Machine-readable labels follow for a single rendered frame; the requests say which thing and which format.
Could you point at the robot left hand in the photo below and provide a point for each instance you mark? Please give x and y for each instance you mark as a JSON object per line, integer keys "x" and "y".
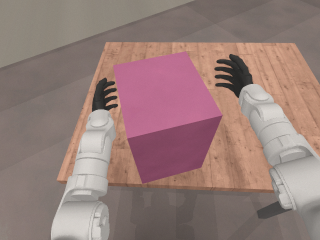
{"x": 99, "y": 101}

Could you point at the right robot forearm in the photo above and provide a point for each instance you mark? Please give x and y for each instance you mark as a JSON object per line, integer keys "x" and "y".
{"x": 281, "y": 143}

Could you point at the right robot upper arm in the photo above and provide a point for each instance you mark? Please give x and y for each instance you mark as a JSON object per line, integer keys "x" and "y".
{"x": 296, "y": 184}

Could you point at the carton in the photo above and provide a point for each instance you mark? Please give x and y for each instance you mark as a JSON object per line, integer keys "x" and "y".
{"x": 169, "y": 115}

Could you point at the left robot forearm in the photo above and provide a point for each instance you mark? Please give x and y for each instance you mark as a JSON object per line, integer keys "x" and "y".
{"x": 89, "y": 177}

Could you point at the table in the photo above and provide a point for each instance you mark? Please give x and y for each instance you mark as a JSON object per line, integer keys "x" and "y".
{"x": 235, "y": 161}

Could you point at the left robot upper arm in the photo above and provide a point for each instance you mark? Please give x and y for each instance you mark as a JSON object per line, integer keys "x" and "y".
{"x": 82, "y": 220}

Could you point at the robot right hand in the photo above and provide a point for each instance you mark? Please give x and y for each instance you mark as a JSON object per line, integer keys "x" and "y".
{"x": 239, "y": 71}

